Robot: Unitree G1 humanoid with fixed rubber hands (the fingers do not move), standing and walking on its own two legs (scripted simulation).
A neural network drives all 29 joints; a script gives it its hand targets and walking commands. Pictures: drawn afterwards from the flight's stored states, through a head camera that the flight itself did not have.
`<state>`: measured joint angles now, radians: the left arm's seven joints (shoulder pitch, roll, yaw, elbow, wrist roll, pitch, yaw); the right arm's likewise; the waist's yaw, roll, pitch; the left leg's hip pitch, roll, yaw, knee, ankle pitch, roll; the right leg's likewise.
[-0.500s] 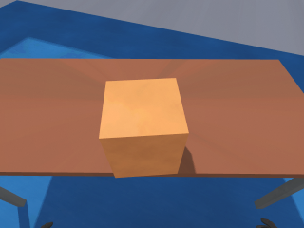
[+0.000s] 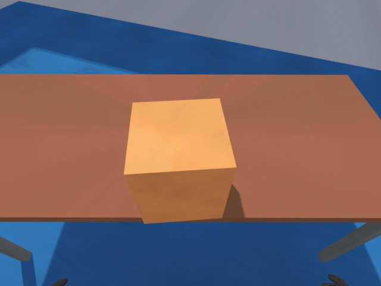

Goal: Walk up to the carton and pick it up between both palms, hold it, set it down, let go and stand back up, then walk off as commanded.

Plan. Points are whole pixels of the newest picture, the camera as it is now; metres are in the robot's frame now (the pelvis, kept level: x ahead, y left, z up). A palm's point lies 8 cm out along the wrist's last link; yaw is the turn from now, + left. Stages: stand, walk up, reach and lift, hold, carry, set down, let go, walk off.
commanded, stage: stand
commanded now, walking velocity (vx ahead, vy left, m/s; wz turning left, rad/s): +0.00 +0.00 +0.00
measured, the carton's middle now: (180, 164) +0.40 +0.05 -0.02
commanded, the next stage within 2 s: walk up in 0.04 s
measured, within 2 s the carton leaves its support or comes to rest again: neither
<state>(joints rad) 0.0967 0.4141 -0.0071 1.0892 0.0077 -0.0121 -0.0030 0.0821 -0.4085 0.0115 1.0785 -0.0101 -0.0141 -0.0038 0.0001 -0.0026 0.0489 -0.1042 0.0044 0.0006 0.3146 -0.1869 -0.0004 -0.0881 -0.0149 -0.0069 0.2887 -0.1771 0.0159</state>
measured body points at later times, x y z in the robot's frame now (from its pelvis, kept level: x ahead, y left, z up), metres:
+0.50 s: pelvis -0.05 +0.02 -0.01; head +0.02 +0.02 +0.43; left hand +0.07 +0.38 -0.11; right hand +0.08 -0.32 -0.12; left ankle -0.07 +0.16 -0.67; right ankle -0.01 -0.13 -0.75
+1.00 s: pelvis -0.17 +0.07 -0.04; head -0.12 +0.08 +0.41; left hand -0.05 +0.42 -0.14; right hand -0.04 -0.28 -0.09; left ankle -0.10 +0.22 -0.75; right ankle -0.22 -0.04 -0.73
